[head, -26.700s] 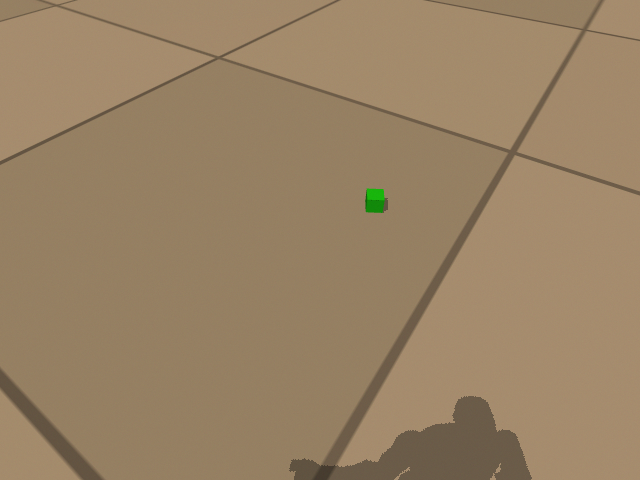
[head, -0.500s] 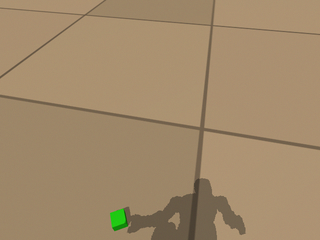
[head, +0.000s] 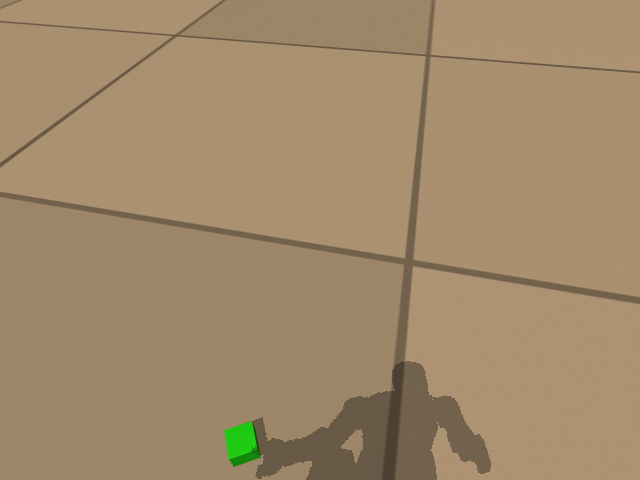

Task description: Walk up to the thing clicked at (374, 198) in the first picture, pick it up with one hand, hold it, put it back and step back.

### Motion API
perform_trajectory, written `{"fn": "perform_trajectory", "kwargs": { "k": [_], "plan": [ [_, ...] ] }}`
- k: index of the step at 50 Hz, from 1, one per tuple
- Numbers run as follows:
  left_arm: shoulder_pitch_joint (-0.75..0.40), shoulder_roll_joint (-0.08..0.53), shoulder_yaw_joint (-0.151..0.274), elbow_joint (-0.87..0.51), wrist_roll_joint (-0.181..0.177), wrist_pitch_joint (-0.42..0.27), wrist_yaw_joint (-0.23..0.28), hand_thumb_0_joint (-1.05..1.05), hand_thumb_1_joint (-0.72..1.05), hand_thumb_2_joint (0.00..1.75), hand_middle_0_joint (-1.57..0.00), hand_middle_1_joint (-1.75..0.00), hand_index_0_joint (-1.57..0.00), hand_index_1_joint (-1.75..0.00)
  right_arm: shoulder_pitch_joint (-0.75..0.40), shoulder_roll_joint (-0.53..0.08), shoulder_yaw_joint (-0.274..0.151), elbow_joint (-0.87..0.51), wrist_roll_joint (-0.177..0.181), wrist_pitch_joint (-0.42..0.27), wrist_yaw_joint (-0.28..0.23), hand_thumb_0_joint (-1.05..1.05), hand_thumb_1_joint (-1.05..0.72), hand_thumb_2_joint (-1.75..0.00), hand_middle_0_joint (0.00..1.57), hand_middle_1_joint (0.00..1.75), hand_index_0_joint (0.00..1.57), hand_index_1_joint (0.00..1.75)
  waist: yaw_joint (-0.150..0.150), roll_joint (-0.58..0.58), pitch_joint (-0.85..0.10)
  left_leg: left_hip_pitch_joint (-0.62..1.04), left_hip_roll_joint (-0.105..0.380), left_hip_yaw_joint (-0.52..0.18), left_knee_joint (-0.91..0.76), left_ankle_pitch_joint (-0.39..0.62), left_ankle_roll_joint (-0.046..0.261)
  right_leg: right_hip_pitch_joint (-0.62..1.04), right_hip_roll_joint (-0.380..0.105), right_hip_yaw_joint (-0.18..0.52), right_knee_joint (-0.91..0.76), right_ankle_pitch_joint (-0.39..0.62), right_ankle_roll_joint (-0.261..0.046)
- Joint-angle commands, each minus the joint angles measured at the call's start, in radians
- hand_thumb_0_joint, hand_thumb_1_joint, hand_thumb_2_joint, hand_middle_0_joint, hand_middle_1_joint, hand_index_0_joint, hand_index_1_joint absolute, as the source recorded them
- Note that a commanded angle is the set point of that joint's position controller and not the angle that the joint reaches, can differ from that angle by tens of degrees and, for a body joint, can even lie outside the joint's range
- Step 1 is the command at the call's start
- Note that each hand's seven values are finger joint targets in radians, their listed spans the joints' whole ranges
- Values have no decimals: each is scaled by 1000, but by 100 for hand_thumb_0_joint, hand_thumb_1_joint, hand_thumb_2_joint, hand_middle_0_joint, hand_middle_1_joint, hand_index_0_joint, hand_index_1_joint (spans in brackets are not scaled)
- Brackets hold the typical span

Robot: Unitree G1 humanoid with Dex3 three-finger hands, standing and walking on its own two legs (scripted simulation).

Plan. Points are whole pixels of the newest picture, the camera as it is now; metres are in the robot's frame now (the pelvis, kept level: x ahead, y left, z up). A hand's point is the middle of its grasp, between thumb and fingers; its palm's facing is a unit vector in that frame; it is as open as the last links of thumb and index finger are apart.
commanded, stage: stand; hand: left
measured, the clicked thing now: (242, 443) +0.39 +0.25 -0.74
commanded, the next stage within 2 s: none
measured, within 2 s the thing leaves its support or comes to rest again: neither
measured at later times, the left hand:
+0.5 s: hand out of the picture +0.07 +0.25 -0.16, palm faces -0.02 -0.94 -0.34, open 7.4 cm
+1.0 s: hand out of the picture +0.06 +0.26 -0.16, palm faces -0.02 -0.94 -0.34, open 7.4 cm
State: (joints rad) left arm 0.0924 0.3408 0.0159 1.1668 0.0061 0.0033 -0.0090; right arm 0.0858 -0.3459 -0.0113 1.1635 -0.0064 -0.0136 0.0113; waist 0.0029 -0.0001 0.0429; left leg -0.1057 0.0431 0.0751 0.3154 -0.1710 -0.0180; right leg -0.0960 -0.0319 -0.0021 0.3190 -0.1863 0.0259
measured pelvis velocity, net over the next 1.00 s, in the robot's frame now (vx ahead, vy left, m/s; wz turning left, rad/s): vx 0.00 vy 0.00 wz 0.01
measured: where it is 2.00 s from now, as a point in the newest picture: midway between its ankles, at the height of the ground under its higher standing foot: outside the picture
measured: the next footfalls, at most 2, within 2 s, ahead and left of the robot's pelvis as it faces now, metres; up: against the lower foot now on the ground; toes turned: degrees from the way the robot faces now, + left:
none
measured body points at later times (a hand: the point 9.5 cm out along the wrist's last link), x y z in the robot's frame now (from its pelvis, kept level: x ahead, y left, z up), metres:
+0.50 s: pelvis +0.00 +0.00 +0.00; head +0.01 +0.00 +0.45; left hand +0.07 +0.30 -0.13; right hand +0.08 -0.30 -0.13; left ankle +0.00 +0.13 -0.75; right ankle -0.01 -0.14 -0.75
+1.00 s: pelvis +0.00 +0.00 +0.00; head +0.01 +0.00 +0.45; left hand +0.06 +0.31 -0.13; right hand +0.07 -0.30 -0.13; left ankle +0.00 +0.13 -0.75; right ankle -0.01 -0.14 -0.75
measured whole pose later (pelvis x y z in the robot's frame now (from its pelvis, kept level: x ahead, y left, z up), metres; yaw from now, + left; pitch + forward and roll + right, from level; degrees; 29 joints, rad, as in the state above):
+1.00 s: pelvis +0.00 +0.00 +0.00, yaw +1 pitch -2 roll +0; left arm 0.12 0.35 0.00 1.13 0.01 0.00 -0.01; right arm 0.10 -0.35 -0.01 1.14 -0.01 0.00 0.02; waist 0.00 0.00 0.06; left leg -0.12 0.04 0.07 0.32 -0.17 -0.01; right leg -0.10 -0.04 -0.01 0.31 -0.18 0.03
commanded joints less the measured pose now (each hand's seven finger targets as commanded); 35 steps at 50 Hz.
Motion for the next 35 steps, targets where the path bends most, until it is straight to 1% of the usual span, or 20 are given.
{"fn": "perform_trajectory", "kwargs": {
  "k": [1, 2, 3, 5, 6, 8, 10, 11, 14, 18, 20, 22, 23, 25, 26, 29, 31, 33, 35],
  "plan": [
    [-46, 224, 32, -74, 3, -32, 15, 0, 90, 90, -20, -30, -20, -30, -53, -209, -34, -69, -4, -20, -18, 0, -90, -90, 20, 30, 20, 30, -6, -17, -53, 43, 113, -101, -47, 168, 22, -36, -99, 69, -46, 170, -32],
    [-41, 220, 31, -75, 4, -33, 15, 0, 90, 90, -20, -30, -20, -30, -48, -220, -37, -72, -6, -20, -18, 0, -90, -90, 20, 30, 20, 30, -6, -12, -74, 52, 114, -94, -35, 170, 30, -20, -109, 78, -50, 190, -36],
    [-36, 221, 29, -75, 2, -34, 14, 0, 90, 90, -20, -30, -20, -30, -48, -213, -33, -72, -4, -20, -17, 0, -90, -90, 20, 30, 20, 30, -8, -6, -71, 52, 111, -97, -45, 174, 23, -23, -101, 71, -45, 189, -34],
    [-41, 219, 29, -81, 0, -34, 14, 0, 90, 90, -20, -30, -20, -30, -48, -215, -32, -74, -4, -21, -15, 0, -90, -90, 20, 30, 20, 30, -7, 6, -79, 46, 109, -94, -45, 157, 24, -10, -106, 75, -52, 181, -33],
    [-46, 225, 29, -85, -1, -34, 15, 0, 90, 90, -20, -30, -20, -30, -49, -210, -32, -75, -4, -20, -15, 0, -90, -90, 20, 30, 20, 30, -8, 0, -74, 42, 108, -97, -50, 153, 20, -15, -103, 71, -49, 168, -34],
    [-37, 222, 27, -85, 2, -34, 16, 0, 90, 90, -20, -30, -20, -30, -53, -216, -34, -77, -2, -17, -14, 0, -90, -90, 20, 30, 20, 30, -7, -1, -84, 53, 114, -99, -43, 150, 26, -11, -106, 71, -51, 164, -35],
    [-32, 224, 27, -90, 4, -35, 16, 0, 90, 90, -20, -30, -20, -30, -51, -217, -34, -80, -1, -16, -14, 0, -90, -90, 20, 30, 20, 30, -6, -4, -96, 61, 113, -97, -37, 161, 30, -3, -109, 73, -51, 190, -35],
    [-33, 227, 26, -90, 3, -36, 16, 0, 90, 90, -20, -30, -20, -30, -48, -210, -30, -81, -2, -18, -13, 0, -90, -90, 20, 30, 20, 30, -9, -7, -85, 55, 110, -98, -45, 162, 24, -16, -105, 68, -50, 180, -33],
    [-39, 225, 25, -95, 3, -36, 16, 0, 90, 90, -20, -30, -20, -30, -46, -216, -30, -81, -3, -16, -13, 0, -90, -90, 20, 30, 20, 30, -10, 3, -83, 50, 111, -96, -39, 152, 30, -9, -111, 73, -55, 185, -34],
    [-34, 229, 26, -96, 3, -33, 16, 0, 90, 90, -20, -30, -20, -30, -52, -214, -30, -85, -4, -16, -13, 0, -90, -90, 20, 30, 20, 30, -7, 1, -73, 47, 111, -100, -48, 141, 26, -21, -105, 67, -50, 158, -35],
    [-30, 224, 25, -96, 3, -32, 14, 0, 90, 90, -20, -30, -20, -30, -42, -216, -29, -84, -3, -17, -13, 0, -90, -90, 20, 30, 20, 30, -7, 7, -75, 40, 111, -98, -51, 115, 29, -13, -108, 73, -56, 144, -36],
    [-28, 228, 25, -96, 2, -32, 14, 0, 90, 90, -20, -30, -20, -30, -43, -214, -28, -82, -3, -18, -13, 0, -90, -90, 20, 30, 20, 30, -6, -1, -62, 38, 109, -102, -58, 113, 24, -24, -104, 70, -54, 128, -35],
    [-26, 223, 23, -95, 3, -31, 13, 0, 90, 90, -20, -30, -20, -30, -49, -221, -29, -83, -3, -17, -13, 0, -90, -90, 20, 30, 20, 30, -4, 9, -63, 39, 111, -102, -55, 102, 28, -26, -106, 72, -58, 123, -35],
    [-29, 231, 26, -98, 3, -30, 13, 0, 90, 90, -20, -30, -20, -30, -41, -215, -30, -84, -4, -17, -13, 0, -90, -90, 20, 30, 20, 30, -7, 0, -68, 38, 111, -102, -57, 100, 26, -24, -106, 73, -51, 115, -39],
    [-24, 225, 23, -97, 2, -30, 12, 0, 90, 90, -20, -30, -20, -30, -46, -219, -30, -82, -3, -17, -12, 0, -90, -90, 20, 30, 20, 30, -3, 7, -65, 41, 111, -106, -55, 109, 26, -29, -103, 70, -55, 114, -37],
    [-23, 226, 23, -99, 3, -31, 12, 0, 90, 90, -20, -30, -20, -30, -38, -221, -30, -81, -4, -19, -12, 0, -90, -90, 20, 30, 20, 30, -6, 9, -69, 35, 109, -104, -55, 103, 27, -21, -105, 73, -55, 118, -38],
    [-20, 229, 23, -99, 2, -31, 13, 0, 90, 90, -20, -30, -20, -30, -39, -218, -30, -80, -3, -18, -12, 0, -90, -90, 20, 30, 20, 30, -5, 2, -66, 42, 111, -108, -56, 118, 27, -29, -104, 70, -52, 122, -37],
    [-22, 226, 23, -99, 4, -31, 14, 0, 90, 90, -20, -30, -20, -30, -38, -219, -32, -82, -3, -17, -13, 0, -90, -90, 20, 30, 20, 30, -6, -3, -67, 39, 109, -104, -48, 114, 30, -26, -105, 71, -55, 125, -37],
    [-10, 222, 20, -98, 3, -30, 12, 0, 90, 90, -20, -30, -20, -30, -39, -220, -29, -81, -3, -17, -13, 0, -90, -90, 20, 30, 20, 30, -3, 10, -57, 30, 105, -103, -54, 88, 28, -33, -105, 72, -59, 116, -37]
  ]
}}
